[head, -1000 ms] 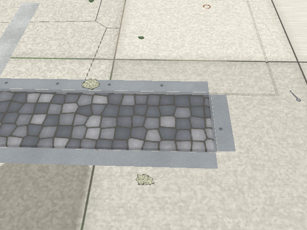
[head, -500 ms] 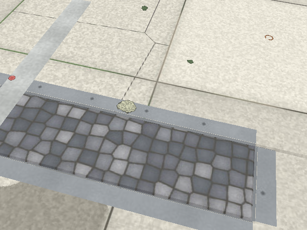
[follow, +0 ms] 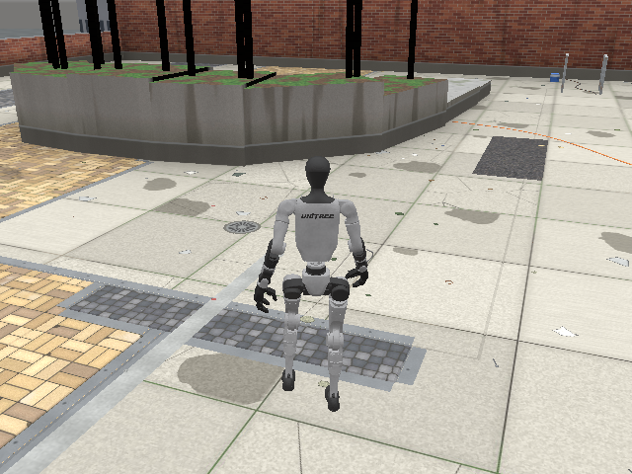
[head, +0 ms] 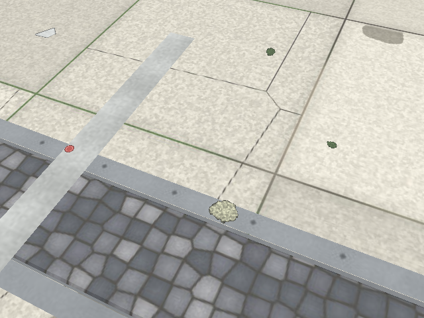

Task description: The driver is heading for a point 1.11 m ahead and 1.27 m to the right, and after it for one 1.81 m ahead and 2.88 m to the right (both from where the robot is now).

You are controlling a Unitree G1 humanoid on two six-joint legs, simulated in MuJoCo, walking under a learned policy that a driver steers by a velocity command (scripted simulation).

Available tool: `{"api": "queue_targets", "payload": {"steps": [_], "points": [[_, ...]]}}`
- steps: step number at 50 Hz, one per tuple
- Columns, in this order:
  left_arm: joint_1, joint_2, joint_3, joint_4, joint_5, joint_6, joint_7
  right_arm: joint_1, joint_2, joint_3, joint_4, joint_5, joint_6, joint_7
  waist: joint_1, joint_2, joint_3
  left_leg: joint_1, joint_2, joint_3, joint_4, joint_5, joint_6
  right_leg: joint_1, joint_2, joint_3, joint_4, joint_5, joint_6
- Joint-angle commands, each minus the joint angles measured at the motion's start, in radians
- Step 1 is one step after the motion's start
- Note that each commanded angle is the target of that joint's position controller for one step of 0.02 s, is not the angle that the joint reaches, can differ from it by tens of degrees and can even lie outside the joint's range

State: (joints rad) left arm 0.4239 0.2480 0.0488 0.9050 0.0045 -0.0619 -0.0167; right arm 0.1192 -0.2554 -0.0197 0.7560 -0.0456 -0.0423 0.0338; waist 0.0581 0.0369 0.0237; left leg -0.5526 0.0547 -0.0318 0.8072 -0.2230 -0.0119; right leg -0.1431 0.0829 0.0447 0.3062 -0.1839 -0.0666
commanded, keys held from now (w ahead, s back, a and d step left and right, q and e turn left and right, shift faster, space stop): w+e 0.02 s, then e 0.98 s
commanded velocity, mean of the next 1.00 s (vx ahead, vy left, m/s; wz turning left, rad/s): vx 0.13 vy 0.00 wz -0.53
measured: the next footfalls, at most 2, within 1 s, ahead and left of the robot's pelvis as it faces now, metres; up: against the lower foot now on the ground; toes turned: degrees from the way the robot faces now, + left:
left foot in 0.16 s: +0.22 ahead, +0.12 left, +0.00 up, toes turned -6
right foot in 0.62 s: +0.16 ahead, -0.10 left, +0.00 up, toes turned -24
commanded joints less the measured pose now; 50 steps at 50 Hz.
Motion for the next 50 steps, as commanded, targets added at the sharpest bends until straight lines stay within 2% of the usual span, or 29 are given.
{"api": "queue_targets", "payload": {"steps": [1, 4, 6, 7, 8, 9, 10, 11, 12, 13, 14, 15, 17, 21, 23, 27, 29, 30, 31, 32, 33, 34, 35, 36, 37, 38, 40, 45, 50], "points": [[-0.020, 0.166, 0.041, -0.068, 0.000, -0.012, 0.000, -0.068, -0.054, 0.001, -0.080, 0.012, -0.012, -0.001, -0.021, -0.127, 0.006, 0.078, -0.027, 0.041, -0.138, 0.095, -0.022, -0.074, -0.218, 0.214, -0.118, 0.172, -0.151], [0.003, 0.180, 0.050, -0.065, 0.005, -0.001, 0.002, -0.077, -0.067, -0.001, -0.095, 0.021, -0.024, -0.021, -0.021, -0.132, -0.015, 0.153, -0.071, 0.043, -0.207, 0.089, -0.017, -0.038, -0.216, 0.222, 0.011, 0.438, -0.112], [-0.022, 0.184, 0.055, -0.078, -0.001, 0.010, 0.011, 0.010, -0.081, -0.008, -0.073, 0.021, -0.039, -0.034, -0.064, -0.128, -0.044, 0.275, -0.090, 0.030, -0.327, 0.131, 0.001, -0.034, -0.188, 0.246, 0.124, 0.453, -0.065], [-0.031, 0.175, 0.056, -0.088, -0.011, 0.009, 0.013, 0.070, -0.110, -0.018, -0.060, 0.011, -0.052, -0.045, -0.092, -0.097, -0.076, 0.396, -0.056, 0.004, -0.398, 0.189, 0.020, -0.071, -0.140, 0.227, 0.228, 0.412, -0.032], [-0.041, 0.125, 0.043, -0.124, -0.022, 0.003, 0.014, 0.173, -0.185, -0.036, -0.059, -0.008, -0.061, -0.059, -0.131, 0.012, -0.183, 0.577, 0.145, -0.160, -0.406, 0.274, 0.068, -0.166, -0.081, 0.171, 0.441, 0.198, 0.003], [0.078, 0.033, 0.024, -0.146, -0.036, 0.010, 0.027, 0.206, -0.264, -0.052, -0.074, -0.009, -0.043, -0.063, -0.088, 0.199, -0.288, 0.753, 0.422, -0.399, -0.373, 0.614, 0.172, -0.353, 0.033, 0.039, 0.673, -0.419, 0.023], [0.102, 0.113, 0.039, -0.129, -0.011, 0.034, 0.040, 0.221, -0.227, -0.058, -0.060, 0.022, -0.019, -0.059, -0.091, 0.174, -0.307, 0.704, 0.444, -0.497, -0.384, 0.627, 0.252, -0.423, 0.000, -0.001, 0.808, -0.492, 0.021], [0.054, 0.135, 0.048, -0.117, 0.010, 0.051, 0.037, 0.178, -0.140, -0.035, -0.073, 0.029, -0.016, -0.057, -0.076, 0.065, -0.196, 0.615, 0.373, -0.386, -0.405, 0.585, 0.237, -0.443, -0.042, 0.020, 0.864, -0.424, 0.024], [0.004, 0.122, 0.049, -0.124, 0.015, 0.058, 0.027, 0.122, -0.091, -0.020, -0.079, 0.028, -0.016, -0.058, -0.061, 0.055, -0.124, 0.533, 0.310, -0.266, -0.431, 0.604, 0.209, -0.443, -0.065, 0.013, 0.855, -0.357, 0.038], [-0.019, 0.112, 0.050, -0.132, 0.016, 0.069, 0.016, 0.092, -0.074, -0.014, -0.082, 0.023, -0.016, -0.061, -0.046, 0.088, -0.097, 0.484, 0.266, -0.180, -0.454, 0.631, 0.189, -0.427, -0.084, 0.006, 0.846, -0.308, 0.055], [-0.022, 0.105, 0.050, -0.135, 0.019, 0.082, 0.006, 0.079, -0.078, -0.015, -0.081, 0.025, -0.016, -0.064, -0.034, 0.116, -0.085, 0.439, 0.238, -0.120, -0.471, 0.649, 0.185, -0.400, -0.087, -0.006, 0.849, -0.271, 0.071], [-0.020, 0.099, 0.050, -0.138, 0.019, 0.093, 0.000, 0.079, -0.087, -0.019, -0.079, 0.024, -0.016, -0.064, -0.026, 0.119, -0.091, 0.412, 0.225, -0.079, -0.476, 0.680, 0.188, -0.375, -0.079, -0.018, 0.862, -0.243, 0.082], [-0.043, 0.095, 0.050, -0.157, 0.014, 0.106, -0.007, 0.083, -0.098, -0.026, -0.076, 0.024, -0.018, -0.064, -0.017, 0.100, -0.108, 0.403, 0.231, -0.034, -0.483, 0.686, 0.206, -0.371, -0.073, -0.021, 0.854, -0.211, 0.093], [-0.149, 0.078, 0.037, -0.211, 0.019, 0.126, -0.024, 0.094, -0.114, -0.037, -0.066, 0.021, -0.006, -0.066, -0.033, 0.111, -0.085, 0.381, 0.240, 0.039, -0.508, 0.509, 0.209, -0.365, -0.103, -0.046, 0.692, -0.139, 0.096], [-0.193, 0.072, 0.028, -0.236, 0.017, 0.130, -0.033, 0.096, -0.131, -0.044, -0.066, 0.018, 0.002, -0.062, -0.044, 0.121, -0.083, 0.353, 0.238, 0.078, -0.501, 0.435, 0.201, -0.298, -0.107, -0.069, 0.582, -0.125, 0.085], [-0.253, 0.095, 0.028, -0.281, 0.011, 0.128, -0.036, 0.130, -0.178, -0.066, -0.060, 0.017, 0.024, -0.050, -0.074, 0.135, -0.082, 0.363, 0.269, 0.089, -0.447, 0.318, 0.180, -0.213, -0.088, -0.119, 0.425, -0.179, 0.056], [-0.238, 0.095, 0.029, -0.289, 0.011, 0.115, -0.034, 0.125, -0.196, -0.075, -0.058, 0.026, 0.039, -0.049, -0.056, 0.110, -0.078, 0.351, 0.263, 0.113, -0.367, 0.238, 0.139, -0.128, -0.071, -0.135, 0.267, -0.134, 0.031], [-0.207, 0.107, 0.032, -0.276, 0.019, 0.102, -0.026, 0.152, -0.187, -0.076, -0.047, 0.025, 0.047, -0.048, -0.044, 0.050, -0.087, 0.312, 0.235, 0.147, -0.281, 0.157, 0.090, -0.043, -0.058, -0.111, 0.155, -0.057, 0.018], [-0.166, 0.181, 0.048, -0.271, 0.032, 0.084, -0.011, 0.204, -0.143, -0.067, -0.048, 0.017, 0.056, -0.043, -0.042, -0.166, -0.097, 0.195, 0.153, 0.225, -0.054, -0.039, 0.024, 0.055, -0.215, 0.120, 0.014, 0.050, -0.013], [-0.156, 0.332, 0.082, -0.300, 0.023, 0.082, -0.006, 0.170, -0.076, -0.044, -0.127, 0.022, 0.068, -0.046, -0.041, -0.386, -0.062, -0.073, -0.034, 0.216, 0.134, -0.444, -0.041, 0.093, -0.477, 0.497, -0.008, 0.410, -0.169], [-0.068, 0.305, 0.090, -0.276, 0.008, 0.088, 0.001, 0.102, -0.128, -0.052, -0.123, 0.014, 0.085, -0.056, 0.033, -0.227, -0.103, -0.079, -0.020, 0.064, 0.281, -0.443, -0.042, 0.095, -0.471, 0.445, 0.022, 0.474, -0.253], [-0.107, 0.257, 0.071, -0.270, 0.006, 0.093, 0.008, 0.099, -0.120, -0.054, -0.120, 0.028, 0.089, -0.053, -0.006, -0.196, -0.071, -0.081, -0.012, 0.026, 0.317, -0.367, -0.037, 0.056, -0.410, 0.359, 0.031, 0.455, -0.243], [-0.184, 0.216, 0.059, -0.277, 0.007, 0.099, 0.013, 0.109, -0.118, -0.055, -0.106, 0.037, 0.083, -0.051, -0.046, -0.168, -0.034, -0.061, 0.001, 0.005, 0.285, -0.274, -0.031, 0.007, -0.336, 0.283, 0.018, 0.382, -0.199], [-0.245, 0.193, 0.051, -0.290, 0.000, 0.102, 0.018, 0.118, -0.133, -0.061, -0.100, 0.028, 0.078, -0.051, -0.070, -0.180, -0.031, -0.045, 0.001, 0.005, 0.256, -0.216, -0.029, -0.004, -0.284, 0.245, 0.015, 0.348, -0.164], [-0.270, 0.172, 0.045, -0.300, -0.001, 0.102, 0.019, 0.142, -0.145, -0.065, -0.085, 0.014, 0.078, -0.049, -0.078, -0.182, -0.053, -0.012, -0.015, 0.019, 0.271, -0.183, -0.031, -0.009, -0.256, 0.219, 0.024, 0.396, -0.158], [-0.261, 0.171, 0.043, -0.299, -0.002, 0.100, 0.016, 0.151, -0.144, -0.066, -0.080, 0.012, 0.081, -0.047, -0.079, -0.160, -0.077, 0.005, -0.028, 0.019, 0.279, -0.174, -0.032, -0.007, -0.251, 0.218, 0.031, 0.423, -0.160], [-0.230, 0.189, 0.050, -0.289, 0.000, 0.095, 0.011, 0.141, -0.124, -0.060, -0.085, 0.019, 0.086, -0.044, -0.070, -0.130, -0.092, 0.007, -0.036, 0.011, 0.240, -0.170, -0.036, 0.006, -0.252, 0.241, 0.033, 0.393, -0.167], [-0.180, 0.210, 0.062, -0.278, 0.010, 0.100, 0.008, 0.072, -0.107, -0.050, -0.116, 0.024, 0.091, -0.049, -0.030, -0.157, -0.069, 0.020, -0.055, -0.008, 0.080, -0.181, -0.029, -0.001, -0.249, 0.345, 0.025, 0.183, -0.181], [-0.197, 0.225, 0.071, -0.280, 0.018, 0.108, -0.003, 0.070, -0.107, -0.043, -0.132, 0.038, 0.077, -0.057, -0.033, -0.167, -0.079, 0.160, -0.104, -0.009, -0.080, -0.205, -0.003, -0.056, -0.225, 0.432, 0.059, 0.214, -0.158]]}}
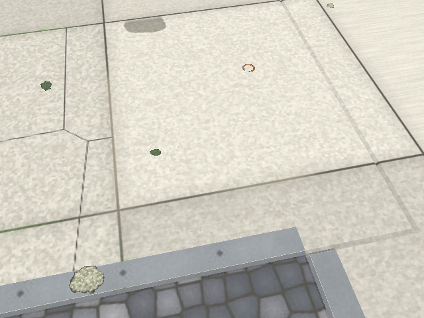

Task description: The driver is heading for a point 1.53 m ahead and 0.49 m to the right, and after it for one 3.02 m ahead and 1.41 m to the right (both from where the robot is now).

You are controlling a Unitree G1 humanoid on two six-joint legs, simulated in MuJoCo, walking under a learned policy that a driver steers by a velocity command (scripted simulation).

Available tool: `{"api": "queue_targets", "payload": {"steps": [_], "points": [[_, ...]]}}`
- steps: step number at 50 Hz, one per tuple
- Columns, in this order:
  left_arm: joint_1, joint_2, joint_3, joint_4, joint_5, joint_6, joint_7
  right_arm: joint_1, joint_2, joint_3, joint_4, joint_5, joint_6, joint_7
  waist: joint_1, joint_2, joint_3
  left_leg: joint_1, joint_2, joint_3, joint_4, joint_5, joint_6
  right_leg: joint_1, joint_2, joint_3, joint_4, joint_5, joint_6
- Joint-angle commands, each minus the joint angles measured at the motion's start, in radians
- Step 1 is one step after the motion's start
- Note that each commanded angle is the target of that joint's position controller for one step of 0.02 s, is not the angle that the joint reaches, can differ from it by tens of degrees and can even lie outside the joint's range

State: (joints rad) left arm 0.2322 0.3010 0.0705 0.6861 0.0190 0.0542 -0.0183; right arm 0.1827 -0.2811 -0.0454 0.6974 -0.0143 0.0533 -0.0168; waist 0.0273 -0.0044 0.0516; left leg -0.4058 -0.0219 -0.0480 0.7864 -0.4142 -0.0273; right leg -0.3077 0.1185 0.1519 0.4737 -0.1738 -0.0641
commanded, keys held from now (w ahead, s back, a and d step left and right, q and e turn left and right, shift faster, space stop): e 0.02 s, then w+e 0.54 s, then w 0.44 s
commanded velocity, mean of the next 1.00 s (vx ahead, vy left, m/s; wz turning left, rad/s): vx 0.37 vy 0.00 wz -0.45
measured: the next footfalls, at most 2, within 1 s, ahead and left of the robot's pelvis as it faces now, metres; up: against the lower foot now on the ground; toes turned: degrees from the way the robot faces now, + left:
left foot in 0.08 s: +0.05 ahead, +0.12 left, +0.00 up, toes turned -7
right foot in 0.58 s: +0.20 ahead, -0.18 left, +0.00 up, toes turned -24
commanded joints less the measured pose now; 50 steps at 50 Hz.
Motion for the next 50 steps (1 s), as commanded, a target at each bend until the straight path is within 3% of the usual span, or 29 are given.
{"api": "queue_targets", "payload": {"steps": [1, 3, 4, 5, 6, 7, 8, 9, 11, 14, 17, 21, 24, 26, 27, 28, 29, 30, 31, 32, 33, 34, 36, 39, 44, 50], "points": [[-0.018, 0.172, 0.051, -0.062, 0.002, -0.007, -0.004, 0.023, -0.082, -0.016, -0.073, 0.010, -0.023, -0.009, -0.012, -0.131, -0.110, 0.056, -0.038, 0.006, -0.112, -0.010, 0.021, 0.098, -0.253, 0.344, -0.102, 0.219, -0.148], [-0.055, 0.163, 0.052, -0.065, -0.009, -0.003, -0.005, 0.109, -0.072, -0.013, -0.053, 0.004, -0.037, -0.016, -0.073, -0.100, -0.130, 0.259, -0.052, 0.017, -0.340, 0.059, 0.046, -0.015, -0.186, 0.350, -0.092, -0.122, -0.099], [-0.065, 0.122, 0.041, -0.078, -0.017, -0.006, 0.000, 0.144, -0.116, -0.023, -0.047, -0.006, -0.044, -0.026, -0.093, -0.006, -0.109, 0.390, 0.055, -0.089, -0.479, -0.011, 0.079, -0.173, -0.108, 0.293, -0.026, -0.379, -0.038], [-0.049, 0.045, 0.023, -0.103, -0.026, -0.012, 0.005, 0.164, -0.225, -0.043, -0.062, -0.016, -0.047, -0.030, -0.094, 0.219, -0.119, 0.488, 0.336, -0.404, -0.606, -0.285, 0.152, -0.353, 0.038, 0.075, 0.245, -0.496, 0.020], [-0.081, 0.107, 0.033, -0.102, 0.019, -0.018, 0.011, 0.112, -0.281, -0.062, -0.061, -0.037, -0.045, -0.024, -0.089, 0.210, -0.012, 0.323, 0.422, -0.551, -0.687, -0.389, 0.211, -0.436, 0.042, -0.004, 0.421, -0.350, 0.030], [-0.089, 0.151, 0.048, -0.100, 0.032, -0.022, 0.003, 0.077, -0.215, -0.047, -0.060, -0.034, -0.049, -0.021, -0.047, 0.138, 0.027, 0.242, 0.393, -0.493, -0.668, -0.375, 0.218, -0.392, -0.030, 0.024, 0.500, -0.265, 0.028], [-0.041, 0.150, 0.050, -0.072, 0.028, -0.024, -0.012, 0.030, -0.163, -0.032, -0.062, -0.021, -0.055, -0.015, -0.011, 0.128, 0.038, 0.225, 0.326, -0.389, -0.668, -0.305, 0.192, -0.370, -0.034, 0.003, 0.553, -0.201, 0.038], [0.003, 0.144, 0.050, -0.049, 0.026, -0.021, -0.027, 0.000, -0.143, -0.027, -0.070, -0.013, -0.062, -0.011, 0.006, 0.147, 0.021, 0.245, 0.276, -0.296, -0.666, -0.228, 0.170, -0.359, -0.039, -0.023, 0.608, -0.156, 0.051], [0.013, 0.125, 0.043, -0.035, 0.023, -0.020, -0.049, 0.019, -0.126, -0.023, -0.067, -0.010, -0.076, -0.009, -0.012, 0.148, 0.009, 0.279, 0.242, -0.188, -0.670, -0.137, 0.166, -0.380, -0.064, -0.061, 0.676, -0.107, 0.065], [-0.065, 0.096, 0.030, -0.057, 0.017, -0.022, -0.061, 0.121, -0.139, -0.035, -0.029, -0.012, -0.098, 0.000, -0.062, 0.112, 0.025, 0.371, 0.261, -0.123, -0.670, -0.049, 0.173, -0.460, -0.090, -0.067, 0.641, -0.060, 0.081], [-0.122, 0.086, 0.024, -0.069, 0.020, -0.026, -0.065, 0.182, -0.147, -0.043, 0.003, -0.013, -0.113, 0.004, -0.094, 0.114, 0.037, 0.434, 0.285, -0.071, -0.674, 0.019, 0.185, -0.490, -0.113, -0.078, 0.547, -0.041, 0.094], [-0.199, 0.061, 0.007, -0.095, 0.018, -0.034, -0.079, 0.190, -0.154, -0.048, 0.028, -0.014, -0.123, 0.010, -0.108, 0.126, 0.055, 0.416, 0.300, 0.033, -0.659, 0.127, 0.181, -0.422, -0.153, -0.136, 0.373, -0.023, 0.082], [-0.252, 0.055, -0.004, -0.124, 0.018, -0.040, -0.086, 0.200, -0.172, -0.054, 0.051, -0.017, -0.124, 0.011, -0.113, 0.143, 0.060, 0.378, 0.306, 0.107, -0.621, 0.223, 0.163, -0.307, -0.156, -0.207, 0.239, -0.086, 0.040], [-0.241, 0.063, -0.004, -0.131, 0.025, -0.043, -0.079, 0.212, -0.192, -0.058, 0.066, -0.011, -0.116, 0.011, -0.102, 0.155, 0.047, 0.374, 0.321, 0.138, -0.558, 0.374, 0.154, -0.221, -0.125, -0.259, 0.185, -0.144, -0.002], [-0.197, 0.069, 0.000, -0.123, 0.028, -0.047, -0.070, 0.208, -0.201, -0.058, 0.073, -0.006, -0.111, 0.011, -0.073, 0.149, 0.021, 0.366, 0.321, 0.167, -0.473, 0.558, 0.146, -0.140, -0.091, -0.279, 0.151, -0.168, -0.027], [-0.085, 0.074, 0.008, -0.089, 0.033, -0.056, -0.059, 0.195, -0.202, -0.055, 0.075, 0.003, -0.107, 0.012, -0.010, 0.108, -0.044, 0.338, 0.298, 0.231, -0.289, 0.761, 0.130, 0.016, -0.044, -0.290, 0.084, -0.129, -0.051], [0.101, 0.106, 0.026, -0.023, 0.040, -0.067, -0.043, 0.210, -0.174, -0.040, 0.073, 0.004, -0.105, 0.013, 0.062, 0.023, -0.176, 0.232, 0.248, 0.281, -0.034, 0.780, 0.104, 0.279, -0.021, -0.252, 0.037, -0.123, -0.079], [0.234, 0.218, 0.054, -0.018, 0.038, -0.072, -0.023, 0.213, -0.083, -0.009, 0.011, 0.007, -0.106, 0.027, 0.115, -0.200, -0.307, -0.104, 0.168, 0.294, 0.317, 0.330, 0.047, 0.580, -0.324, 0.200, -0.077, -0.448, -0.167], [0.228, 0.278, 0.059, -0.030, -0.002, -0.073, -0.015, 0.142, -0.082, -0.013, -0.032, -0.017, -0.111, 0.033, 0.099, -0.260, -0.335, -0.316, 0.036, 0.133, 0.492, -0.113, 0.026, 0.606, -0.487, 0.634, -0.257, -0.375, -0.219], [0.199, 0.240, 0.051, -0.012, -0.004, -0.070, -0.006, 0.083, -0.138, -0.025, -0.033, -0.018, -0.109, 0.036, 0.101, -0.122, -0.218, -0.386, 0.093, 0.046, 0.535, -0.031, 0.038, 0.552, -0.470, 0.478, -0.225, -0.196, -0.221], [0.156, 0.187, 0.034, -0.004, 0.001, -0.074, 0.002, 0.084, -0.120, -0.016, -0.022, -0.002, -0.117, 0.042, 0.057, -0.075, -0.127, -0.356, 0.131, 0.047, 0.489, 0.056, 0.049, 0.437, -0.427, 0.322, -0.194, -0.002, -0.203], [0.107, 0.133, 0.016, -0.001, 0.001, -0.080, 0.005, 0.108, -0.106, -0.012, 0.001, -0.004, -0.118, 0.045, 0.010, -0.040, -0.076, -0.286, 0.161, 0.045, 0.399, 0.097, 0.052, 0.329, -0.363, 0.204, -0.202, 0.135, -0.162], [0.044, 0.090, -0.005, -0.002, -0.005, -0.097, 0.006, 0.185, -0.103, -0.011, 0.049, -0.027, -0.093, 0.052, -0.048, -0.071, -0.065, -0.175, 0.169, 0.056, 0.336, 0.138, 0.038, 0.225, -0.287, 0.083, -0.238, 0.261, -0.130], [0.081, 0.100, -0.005, 0.034, -0.016, -0.121, 0.003, 0.171, -0.085, -0.013, 0.059, -0.026, -0.072, 0.062, -0.058, -0.063, -0.045, -0.200, 0.150, 0.077, 0.298, 0.211, 0.022, 0.211, -0.262, 0.028, -0.284, 0.356, -0.136], [0.173, 0.086, -0.010, 0.096, -0.019, -0.128, 0.007, -0.031, -0.063, -0.007, 0.005, -0.024, -0.074, 0.063, -0.008, -0.051, 0.025, -0.332, 0.137, 0.092, 0.115, 0.356, 0.010, 0.280, -0.252, -0.010, -0.320, 0.424, -0.125], [0.254, 0.090, -0.018, 0.172, -0.007, -0.134, 0.025, -0.200, -0.039, 0.012, -0.047, -0.015, -0.088, 0.067, 0.030, -0.048, 0.062, -0.266, 0.075, 0.130, -0.156, 0.424, 0.068, 0.385, -0.286, -0.029, -0.316, 0.569, -0.109]]}}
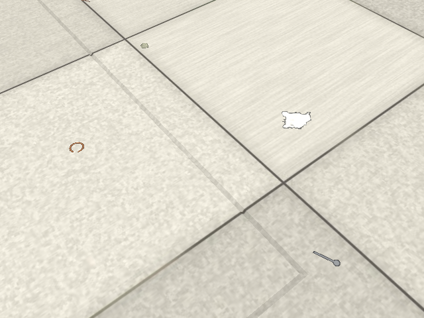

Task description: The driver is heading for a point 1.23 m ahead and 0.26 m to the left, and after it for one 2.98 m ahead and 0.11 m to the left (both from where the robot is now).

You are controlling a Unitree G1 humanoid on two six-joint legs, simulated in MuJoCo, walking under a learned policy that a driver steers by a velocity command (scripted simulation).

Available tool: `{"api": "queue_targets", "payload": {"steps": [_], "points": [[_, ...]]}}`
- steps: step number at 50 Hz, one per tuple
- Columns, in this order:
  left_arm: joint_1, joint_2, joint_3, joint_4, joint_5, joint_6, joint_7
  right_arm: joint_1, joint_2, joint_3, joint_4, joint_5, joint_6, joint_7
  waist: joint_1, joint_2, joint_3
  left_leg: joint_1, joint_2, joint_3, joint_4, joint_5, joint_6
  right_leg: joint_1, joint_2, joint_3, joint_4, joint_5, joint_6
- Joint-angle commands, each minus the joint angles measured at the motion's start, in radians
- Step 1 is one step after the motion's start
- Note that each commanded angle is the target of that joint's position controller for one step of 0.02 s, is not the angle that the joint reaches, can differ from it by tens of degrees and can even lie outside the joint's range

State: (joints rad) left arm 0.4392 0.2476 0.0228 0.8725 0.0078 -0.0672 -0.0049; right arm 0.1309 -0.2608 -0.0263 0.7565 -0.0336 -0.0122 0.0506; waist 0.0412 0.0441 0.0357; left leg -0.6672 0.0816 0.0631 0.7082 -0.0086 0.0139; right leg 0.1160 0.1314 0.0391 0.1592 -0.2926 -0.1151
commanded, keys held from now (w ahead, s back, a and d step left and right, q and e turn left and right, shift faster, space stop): w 0.66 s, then w+q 0.34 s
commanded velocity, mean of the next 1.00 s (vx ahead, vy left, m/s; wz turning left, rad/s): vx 0.50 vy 0.00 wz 0.07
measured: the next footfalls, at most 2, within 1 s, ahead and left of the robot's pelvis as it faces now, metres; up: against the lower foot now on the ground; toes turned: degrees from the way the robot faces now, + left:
left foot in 0.12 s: +0.26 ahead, +0.09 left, +0.00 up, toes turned +3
right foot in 0.64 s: +0.54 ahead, -0.11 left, +0.00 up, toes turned -4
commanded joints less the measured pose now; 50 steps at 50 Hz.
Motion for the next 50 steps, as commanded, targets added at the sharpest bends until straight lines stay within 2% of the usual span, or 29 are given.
{"api": "queue_targets", "payload": {"steps": [1, 3, 4, 5, 6, 7, 8, 9, 10, 11, 12, 15, 18, 21, 26, 29, 30, 31, 32, 33, 34, 35, 36, 37, 38, 40, 43, 47, 50], "points": [[0.041, 0.150, 0.030, -0.005, 0.007, -0.012, 0.016, -0.144, -0.064, -0.007, -0.106, 0.005, -0.025, -0.002, 0.004, -0.097, 0.076, 0.033, -0.045, 0.023, -0.108, -0.003, 0.046, -0.021, -0.308, 0.079, 0.014, 0.751, -0.053], [0.009, 0.174, 0.032, 0.003, 0.014, -0.014, 0.024, -0.054, -0.084, -0.016, -0.076, 0.006, -0.030, -0.015, -0.047, -0.114, 0.023, 0.188, -0.106, 0.040, -0.137, -0.089, 0.086, 0.004, -0.311, 0.062, 0.123, 1.027, -0.034], [-0.002, 0.188, 0.035, 0.008, 0.023, -0.011, 0.027, 0.052, -0.107, -0.026, -0.041, 0.008, -0.033, -0.027, -0.093, -0.123, -0.037, 0.297, -0.138, 0.041, -0.144, -0.144, 0.104, 0.018, -0.306, 0.055, 0.252, 1.144, -0.025], [-0.018, 0.197, 0.037, 0.011, 0.024, -0.006, 0.025, 0.213, -0.127, -0.037, 0.010, 0.006, -0.041, -0.040, -0.167, -0.106, -0.123, 0.490, -0.141, 0.035, -0.209, -0.122, 0.129, -0.027, -0.279, 0.031, 0.451, 1.112, -0.014], [-0.014, 0.169, 0.026, -0.007, 0.017, -0.011, 0.021, 0.376, -0.186, -0.053, 0.044, -0.015, -0.047, -0.058, -0.226, -0.038, -0.238, 0.748, 0.021, -0.130, -0.223, -0.208, 0.175, -0.201, -0.236, 0.006, 0.725, 0.822, -0.008], [0.126, 0.057, 0.006, -0.020, -0.019, -0.013, 0.007, 0.414, -0.302, -0.087, 0.050, -0.033, -0.046, -0.060, -0.148, 0.208, -0.353, 1.024, 0.326, -0.667, -0.284, -0.269, 0.345, -0.585, -0.022, -0.038, 1.158, 0.028, 0.046], [0.048, 0.151, 0.024, -0.010, 0.014, -0.014, 0.011, 0.340, -0.222, -0.072, 0.053, 0.016, -0.039, -0.045, -0.146, 0.068, -0.310, 0.944, 0.308, -0.809, -0.411, -0.289, 0.337, -0.693, -0.017, 0.077, 1.237, -0.173, 0.023], [-0.026, 0.148, 0.026, -0.034, 0.012, -0.017, 0.008, 0.220, -0.177, -0.060, 0.036, 0.025, -0.040, -0.042, -0.094, 0.027, -0.137, 0.783, 0.282, -0.614, -0.430, -0.313, 0.309, -0.732, -0.089, 0.080, 1.208, -0.085, 0.019], [-0.068, 0.139, 0.020, -0.038, 0.014, -0.019, 0.003, 0.169, -0.116, -0.046, 0.033, 0.019, -0.045, -0.037, -0.081, -0.034, -0.070, 0.667, 0.241, -0.507, -0.465, -0.242, 0.284, -0.710, -0.127, 0.059, 1.153, -0.036, 0.017], [-0.078, 0.122, 0.019, -0.036, 0.018, -0.010, -0.002, 0.157, -0.092, -0.037, 0.045, 0.017, -0.052, -0.038, -0.054, -0.030, -0.022, 0.582, 0.194, -0.411, -0.489, -0.171, 0.251, -0.678, -0.157, 0.048, 1.098, -0.023, 0.021], [-0.062, 0.108, 0.014, -0.033, 0.028, 0.004, -0.008, 0.153, -0.071, -0.028, 0.062, 0.018, -0.058, -0.040, -0.026, -0.006, -0.007, 0.509, 0.155, -0.338, -0.516, -0.120, 0.224, -0.627, -0.177, 0.037, 1.053, -0.013, 0.034], [-0.072, 0.073, 0.005, -0.028, 0.034, 0.029, -0.023, 0.198, -0.090, -0.032, 0.103, 0.025, -0.084, -0.035, -0.010, 0.009, 0.000, 0.467, 0.123, -0.238, -0.566, -0.010, 0.226, -0.625, -0.202, -0.003, 0.973, 0.028, 0.063], [-0.212, 0.070, -0.001, -0.072, 0.033, 0.033, -0.028, 0.236, -0.101, -0.035, 0.132, 0.028, -0.087, -0.033, -0.031, 0.007, 0.043, 0.488, 0.096, -0.173, -0.613, 0.008, 0.220, -0.723, -0.240, -0.042, 0.820, 0.144, 0.096], [-0.337, 0.048, -0.013, -0.105, 0.025, 0.025, -0.032, 0.269, -0.101, -0.034, 0.156, 0.032, -0.085, -0.031, -0.063, 0.013, 0.052, 0.511, 0.059, -0.109, -0.606, 0.070, 0.189, -0.702, -0.231, -0.080, 0.608, 0.264, 0.110], [-0.454, 0.060, -0.013, -0.135, 0.019, 0.018, -0.027, 0.339, -0.114, -0.036, 0.197, 0.024, -0.080, -0.039, -0.101, 0.023, 0.049, 0.644, 0.108, -0.108, -0.550, 0.183, 0.174, -0.667, -0.196, -0.099, 0.441, 0.293, 0.087], [-0.419, 0.085, 0.000, -0.130, 0.024, 0.010, -0.020, 0.319, -0.131, -0.040, 0.208, 0.016, -0.072, -0.051, -0.066, 0.031, 0.037, 0.725, 0.143, -0.112, -0.454, 0.351, 0.156, -0.601, -0.164, -0.100, 0.383, 0.171, 0.043], [-0.338, 0.097, 0.009, -0.104, 0.027, 0.003, -0.016, 0.305, -0.137, -0.042, 0.210, 0.014, -0.069, -0.054, -0.028, 0.030, -0.002, 0.732, 0.134, -0.099, -0.355, 0.470, 0.144, -0.501, -0.135, -0.109, 0.350, 0.134, 0.024], [-0.183, 0.116, 0.022, -0.049, 0.035, -0.008, -0.008, 0.297, -0.131, -0.039, 0.212, 0.015, -0.064, -0.054, 0.038, -0.002, -0.082, 0.692, 0.093, -0.062, -0.172, 0.500, 0.125, -0.314, -0.112, -0.118, 0.289, 0.150, -0.003], [0.001, 0.180, 0.044, -0.006, 0.056, -0.017, 0.005, 0.292, -0.100, -0.027, 0.186, 0.021, -0.066, -0.053, 0.105, -0.076, -0.205, 0.524, 0.048, -0.026, 0.095, 0.273, 0.105, -0.060, -0.266, 0.047, 0.276, 0.071, -0.054], [0.074, 0.294, 0.077, 0.007, 0.063, -0.009, 0.012, 0.410, 0.013, -0.002, 0.159, 0.055, -0.068, -0.043, 0.063, -0.321, -0.334, 0.150, -0.135, 0.033, 0.476, -0.346, 0.053, 0.228, -0.557, 0.538, 0.190, -0.030, -0.196], [0.011, 0.233, 0.069, 0.003, 0.022, 0.005, 0.006, 0.355, -0.103, -0.031, 0.179, 0.030, -0.062, -0.053, 0.062, -0.190, -0.295, 0.039, -0.125, -0.102, 0.577, -0.495, 0.069, 0.166, -0.544, 0.622, 0.114, -0.063, -0.190], [-0.092, 0.175, 0.054, -0.014, 0.015, 0.003, 0.004, 0.278, -0.110, -0.037, 0.158, 0.031, -0.064, -0.051, 0.026, -0.130, -0.144, 0.012, -0.071, -0.126, 0.572, -0.409, 0.079, 0.032, -0.504, 0.438, 0.106, -0.020, -0.157], [-0.146, 0.118, 0.041, -0.017, 0.020, -0.006, 0.001, 0.241, -0.087, -0.032, 0.154, 0.035, -0.067, -0.046, 0.004, -0.089, -0.081, 0.045, -0.033, -0.128, 0.517, -0.336, 0.079, -0.083, -0.463, 0.323, 0.070, 0.086, -0.125], [-0.163, 0.090, 0.033, -0.009, 0.020, -0.015, 0.003, 0.232, -0.074, -0.033, 0.161, 0.028, -0.058, -0.043, -0.019, -0.094, -0.039, 0.086, -0.011, -0.127, 0.468, -0.306, 0.075, -0.159, -0.421, 0.229, 0.045, 0.151, -0.086], [-0.169, 0.066, 0.026, 0.004, 0.016, -0.023, 0.007, 0.250, -0.062, -0.032, 0.168, 0.012, -0.043, -0.036, -0.044, -0.117, -0.024, 0.129, 0.002, -0.127, 0.435, -0.284, 0.064, -0.214, -0.387, 0.156, 0.021, 0.192, -0.055], [-0.138, 0.067, 0.026, 0.023, 0.013, -0.042, 0.009, 0.256, -0.037, -0.030, 0.175, 0.006, -0.020, -0.024, -0.059, -0.115, -0.024, 0.149, -0.002, -0.117, 0.426, -0.255, 0.051, -0.238, -0.376, 0.086, -0.004, 0.275, -0.046], [-0.105, 0.088, 0.033, 0.045, 0.007, -0.053, 0.011, 0.164, -0.027, -0.031, 0.144, 0.006, -0.005, -0.012, -0.060, -0.105, 0.014, 0.050, 0.016, -0.103, 0.385, -0.160, 0.036, -0.227, -0.368, -0.011, -0.041, 0.318, -0.040], [-0.068, 0.076, 0.029, 0.065, 0.009, -0.050, 0.015, 0.021, -0.013, -0.023, 0.090, 0.009, -0.007, -0.004, -0.038, -0.099, 0.054, -0.011, 0.013, -0.064, 0.213, -0.030, 0.023, -0.201, -0.340, -0.120, -0.048, 0.389, -0.024], [-0.031, 0.085, 0.029, 0.084, 0.008, -0.048, 0.023, -0.081, 0.005, -0.010, 0.051, 0.006, -0.011, 0.002, -0.012, -0.101, 0.068, 0.019, -0.003, 0.000, 0.052, 0.027, 0.034, -0.159, -0.347, -0.180, -0.034, 0.471, -0.015]]}}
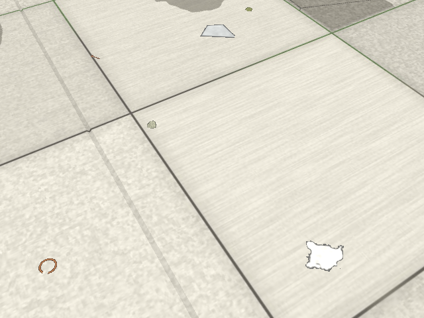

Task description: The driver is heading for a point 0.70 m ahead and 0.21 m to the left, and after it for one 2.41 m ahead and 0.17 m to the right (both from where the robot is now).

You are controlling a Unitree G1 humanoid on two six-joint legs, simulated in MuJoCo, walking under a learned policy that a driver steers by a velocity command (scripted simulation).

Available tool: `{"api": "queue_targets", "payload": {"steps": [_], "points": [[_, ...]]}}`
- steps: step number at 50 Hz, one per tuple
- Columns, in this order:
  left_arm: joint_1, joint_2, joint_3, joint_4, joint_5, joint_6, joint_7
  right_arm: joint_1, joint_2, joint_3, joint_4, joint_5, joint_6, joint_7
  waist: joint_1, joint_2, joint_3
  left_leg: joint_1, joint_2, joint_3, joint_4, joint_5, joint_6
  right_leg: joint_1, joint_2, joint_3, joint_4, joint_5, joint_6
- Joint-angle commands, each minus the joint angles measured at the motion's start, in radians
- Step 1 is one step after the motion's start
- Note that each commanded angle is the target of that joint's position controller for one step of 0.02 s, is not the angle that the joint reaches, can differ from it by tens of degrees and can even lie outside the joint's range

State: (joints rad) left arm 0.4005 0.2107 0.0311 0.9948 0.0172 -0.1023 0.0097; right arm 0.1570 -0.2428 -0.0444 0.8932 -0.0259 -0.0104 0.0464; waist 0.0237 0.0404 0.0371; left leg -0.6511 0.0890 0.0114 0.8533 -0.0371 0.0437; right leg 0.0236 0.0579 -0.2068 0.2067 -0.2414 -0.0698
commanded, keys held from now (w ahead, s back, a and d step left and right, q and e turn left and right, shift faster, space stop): w+q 0.58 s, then w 0.30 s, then w+e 0.12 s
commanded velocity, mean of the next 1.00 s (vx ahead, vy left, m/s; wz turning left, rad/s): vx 0.50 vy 0.00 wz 0.41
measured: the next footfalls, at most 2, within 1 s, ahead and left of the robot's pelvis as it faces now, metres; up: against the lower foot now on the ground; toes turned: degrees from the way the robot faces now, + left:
left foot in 0.18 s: +0.25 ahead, +0.10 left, +0.00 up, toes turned +11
right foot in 0.72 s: +0.60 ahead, +0.03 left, +0.00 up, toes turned +24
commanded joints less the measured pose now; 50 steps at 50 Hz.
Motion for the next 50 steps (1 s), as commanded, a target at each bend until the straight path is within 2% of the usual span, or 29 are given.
{"api": "queue_targets", "payload": {"steps": [1, 4, 6, 8, 9, 10, 11, 12, 13, 14, 16, 17, 19, 22, 27, 30, 33, 34, 35, 36, 37, 38, 39, 40, 41, 43, 45, 47, 50], "points": [[0.028, 0.126, 0.022, -0.029, -0.001, -0.011, 0.011, -0.136, -0.012, 0.011, -0.098, -0.003, -0.013, 0.008, 0.015, -0.096, 0.072, 0.006, -0.016, 0.072, -0.131, 0.052, 0.015, -0.037, -0.283, 0.052, -0.071, 0.449, -0.060], [0.057, 0.138, 0.025, -0.009, 0.005, 0.002, 0.020, -0.168, -0.023, 0.010, -0.124, -0.007, -0.015, 0.010, 0.014, -0.103, 0.072, 0.031, -0.046, 0.114, -0.205, -0.025, 0.059, 0.063, -0.310, 0.013, 0.002, 0.616, -0.052], [0.038, 0.161, 0.031, -0.011, 0.008, 0.012, 0.027, -0.119, -0.039, 0.001, -0.116, -0.010, -0.013, 0.005, -0.019, -0.128, 0.031, 0.121, -0.103, 0.151, -0.221, -0.121, 0.101, 0.105, -0.319, -0.022, 0.126, 0.905, -0.043], [0.018, 0.191, 0.041, -0.019, 0.011, 0.029, 0.029, 0.036, -0.074, -0.020, -0.074, -0.012, -0.018, -0.003, -0.086, -0.139, -0.064, 0.299, -0.172, 0.164, -0.257, -0.211, 0.154, 0.096, -0.323, -0.038, 0.393, 1.038, -0.041], [0.003, 0.198, 0.043, -0.032, 0.008, 0.036, 0.025, 0.186, -0.109, -0.042, -0.028, -0.021, -0.025, -0.012, -0.157, -0.101, -0.142, 0.509, -0.178, 0.121, -0.342, -0.187, 0.192, -0.013, -0.305, -0.051, 0.625, 0.892, -0.019], [0.007, 0.147, 0.031, -0.078, -0.005, 0.031, 0.016, 0.298, -0.219, -0.079, -0.012, -0.030, -0.024, -0.029, -0.190, 0.033, -0.246, 0.780, 0.049, -0.198, -0.385, -0.301, 0.280, -0.302, -0.240, -0.060, 0.969, 0.466, 0.021], [-0.018, 0.111, 0.031, -0.148, -0.009, 0.020, -0.002, 0.239, -0.291, -0.095, -0.035, -0.005, -0.013, -0.029, -0.120, 0.193, -0.297, 0.951, 0.266, -0.749, -0.541, -0.213, 0.421, -0.667, -0.004, 0.083, 1.269, -0.301, 0.069], [-0.132, 0.156, 0.037, -0.171, 0.004, 0.008, -0.006, 0.232, -0.268, -0.091, -0.030, 0.017, -0.003, -0.035, -0.142, 0.031, -0.214, 0.901, 0.241, -0.653, -0.574, -0.173, 0.395, -0.774, -0.075, 0.243, 1.267, -0.219, 0.057], [-0.154, 0.141, 0.030, -0.183, -0.008, -0.006, -0.010, 0.180, -0.216, -0.079, -0.027, 0.021, -0.005, -0.043, -0.107, -0.013, -0.102, 0.775, 0.221, -0.527, -0.589, -0.110, 0.358, -0.778, -0.122, 0.243, 1.190, -0.125, 0.053], [-0.134, 0.137, 0.031, -0.168, -0.007, -0.008, -0.007, 0.136, -0.164, -0.067, -0.030, 0.019, -0.010, -0.045, -0.056, -0.079, -0.030, 0.649, 0.168, -0.435, -0.607, -0.004, 0.305, -0.719, -0.154, 0.240, 1.084, -0.085, 0.054], [-0.102, 0.123, 0.030, -0.162, 0.028, 0.027, -0.009, 0.086, -0.124, -0.052, -0.040, 0.026, -0.028, -0.051, 0.001, -0.067, -0.023, 0.525, 0.082, -0.313, -0.624, 0.127, 0.263, -0.601, -0.177, 0.244, 0.978, -0.071, 0.082], [-0.100, 0.116, 0.029, -0.166, 0.034, 0.045, -0.012, 0.097, -0.127, -0.051, -0.039, 0.029, -0.039, -0.049, 0.007, -0.057, -0.033, 0.505, 0.064, -0.294, -0.625, 0.177, 0.262, -0.580, -0.174, 0.236, 0.950, -0.071, 0.094], [-0.134, 0.103, 0.027, -0.187, 0.034, 0.065, -0.019, 0.131, -0.157, -0.057, -0.032, 0.029, -0.052, -0.045, 0.007, -0.040, -0.030, 0.478, 0.033, -0.263, -0.636, 0.201, 0.256, -0.593, -0.171, 0.216, 0.877, -0.028, 0.115], [-0.268, 0.109, 0.025, -0.239, 0.029, 0.072, -0.022, 0.196, -0.169, -0.061, -0.028, 0.027, -0.050, -0.044, -0.037, -0.009, 0.004, 0.493, 0.012, -0.276, -0.654, 0.158, 0.226, -0.669, -0.169, 0.205, 0.736, 0.088, 0.135], [-0.434, 0.111, 0.015, -0.301, 0.020, 0.065, -0.030, 0.291, -0.172, -0.062, -0.024, 0.021, -0.044, -0.048, -0.106, 0.019, 0.005, 0.610, 0.009, -0.314, -0.611, 0.195, 0.194, -0.715, -0.129, 0.214, 0.536, 0.210, 0.130], [-0.496, 0.115, 0.007, -0.334, 0.013, 0.053, -0.034, 0.321, -0.178, -0.062, -0.024, 0.012, -0.042, -0.056, -0.124, 0.030, 0.007, 0.673, 0.027, -0.336, -0.564, 0.274, 0.187, -0.696, -0.098, 0.208, 0.441, 0.206, 0.111], [-0.417, 0.138, 0.011, -0.323, 0.012, 0.038, -0.033, 0.285, -0.185, -0.060, -0.032, 0.008, -0.049, -0.067, -0.075, 0.048, -0.002, 0.652, 0.049, -0.342, -0.514, 0.369, 0.140, -0.504, -0.072, 0.207, 0.331, 0.164, 0.060], [-0.332, 0.159, 0.021, -0.296, 0.012, 0.033, -0.026, 0.268, -0.194, -0.060, -0.033, 0.007, -0.054, -0.065, -0.038, 0.048, -0.033, 0.638, 0.042, -0.332, -0.444, 0.491, 0.123, -0.383, -0.043, 0.194, 0.314, 0.120, 0.039], [-0.197, 0.178, 0.033, -0.254, 0.014, 0.023, -0.017, 0.256, -0.197, -0.059, -0.029, 0.010, -0.059, -0.060, 0.029, 0.010, -0.097, 0.623, -0.003, -0.289, -0.284, 0.547, 0.103, -0.222, -0.029, 0.180, 0.250, 0.131, 0.014], [-0.053, 0.225, 0.047, -0.232, 0.029, 0.011, -0.003, 0.260, -0.162, -0.048, -0.040, 0.015, -0.067, -0.052, 0.090, -0.046, -0.201, 0.507, -0.056, -0.247, -0.057, 0.375, 0.083, -0.005, -0.157, 0.309, 0.232, 0.047, -0.029], [0.041, 0.335, 0.073, -0.225, 0.049, 0.015, 0.004, 0.382, -0.066, -0.028, -0.060, 0.049, -0.070, -0.048, 0.056, -0.263, -0.344, 0.227, -0.206, -0.142, 0.282, -0.179, 0.036, 0.268, -0.437, 0.757, 0.184, -0.056, -0.151], [0.003, 0.302, 0.074, -0.207, 0.022, 0.033, -0.007, 0.405, -0.122, -0.033, -0.042, 0.024, -0.065, -0.051, 0.026, -0.268, -0.323, 0.092, -0.217, -0.142, 0.397, -0.475, 0.042, 0.217, -0.481, 1.001, 0.060, -0.143, -0.197], [-0.097, 0.216, 0.056, -0.228, 0.009, 0.037, -0.012, 0.326, -0.141, -0.037, -0.041, 0.006, -0.057, -0.051, -0.001, -0.132, -0.146, 0.049, -0.153, -0.155, 0.434, -0.388, 0.044, 0.063, -0.442, 0.863, 0.049, -0.226, -0.185], [-0.156, 0.153, 0.040, -0.232, 0.007, 0.034, -0.017, 0.244, -0.132, -0.031, -0.056, -0.001, -0.057, -0.042, -0.001, -0.056, -0.063, 0.058, -0.119, -0.148, 0.383, -0.319, 0.043, -0.053, -0.385, 0.717, 0.030, -0.162, -0.161], [-0.170, 0.132, 0.033, -0.222, 0.012, 0.030, -0.016, 0.211, -0.119, -0.029, -0.068, -0.001, -0.055, -0.035, -0.016, -0.079, -0.025, 0.074, -0.092, -0.137, 0.331, -0.294, 0.040, -0.115, -0.336, 0.608, 0.010, -0.056, -0.134], [-0.142, 0.124, 0.027, -0.186, 0.006, 0.015, -0.015, 0.218, -0.101, -0.023, -0.066, -0.016, -0.038, -0.023, -0.039, -0.134, -0.021, 0.128, -0.076, -0.118, 0.276, -0.276, 0.024, -0.173, -0.280, 0.484, -0.012, 0.117, -0.114], [-0.095, 0.134, 0.029, -0.156, -0.006, -0.001, -0.022, 0.201, -0.090, -0.018, -0.075, -0.021, -0.030, -0.016, -0.048, -0.136, -0.031, 0.112, -0.063, -0.085, 0.238, -0.259, 0.009, -0.166, -0.270, 0.442, -0.023, 0.241, -0.134], [-0.067, 0.144, 0.032, -0.135, -0.013, -0.002, -0.024, 0.114, -0.077, -0.009, -0.106, -0.025, -0.030, -0.012, -0.041, -0.129, -0.011, 0.055, -0.028, -0.038, 0.153, -0.206, -0.016, -0.159, -0.258, 0.418, -0.053, 0.265, -0.155], [-0.024, 0.149, 0.036, -0.111, -0.014, 0.008, -0.022, -0.032, -0.046, 0.013, -0.154, -0.017, -0.035, -0.007, -0.010, -0.126, 0.019, 0.070, -0.020, 0.000, -0.053, -0.108, -0.055, -0.188, -0.214, 0.375, -0.068, 0.270, -0.148]]}}
Keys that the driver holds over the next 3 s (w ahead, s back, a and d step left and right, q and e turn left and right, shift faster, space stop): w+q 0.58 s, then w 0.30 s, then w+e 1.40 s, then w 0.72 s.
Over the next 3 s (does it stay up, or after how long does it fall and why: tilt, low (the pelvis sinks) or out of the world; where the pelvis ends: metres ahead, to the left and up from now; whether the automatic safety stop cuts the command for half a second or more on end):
stays up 1.51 0.04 0.00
